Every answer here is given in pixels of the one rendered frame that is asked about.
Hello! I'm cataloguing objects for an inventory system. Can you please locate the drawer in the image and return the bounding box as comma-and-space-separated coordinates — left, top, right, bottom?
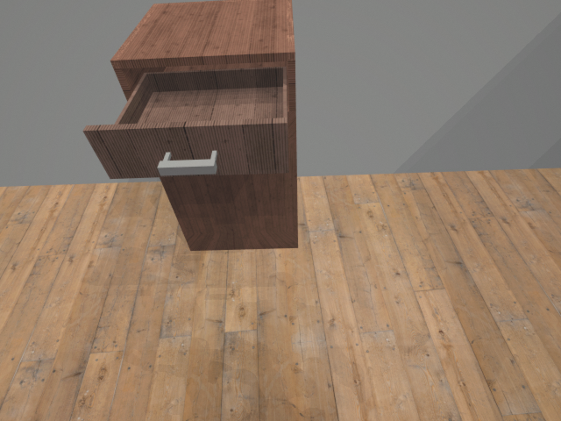
83, 67, 289, 179

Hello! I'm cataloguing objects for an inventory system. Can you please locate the handle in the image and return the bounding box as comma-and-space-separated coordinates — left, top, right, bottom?
157, 151, 217, 176

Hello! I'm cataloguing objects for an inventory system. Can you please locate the cabinet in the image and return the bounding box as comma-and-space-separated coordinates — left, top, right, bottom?
110, 0, 298, 251

